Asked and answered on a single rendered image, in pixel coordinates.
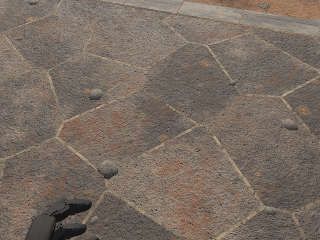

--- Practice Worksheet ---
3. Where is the left robot hand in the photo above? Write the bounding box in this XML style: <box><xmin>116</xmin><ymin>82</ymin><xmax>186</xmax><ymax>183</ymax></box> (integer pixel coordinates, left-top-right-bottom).
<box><xmin>24</xmin><ymin>197</ymin><xmax>99</xmax><ymax>240</ymax></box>

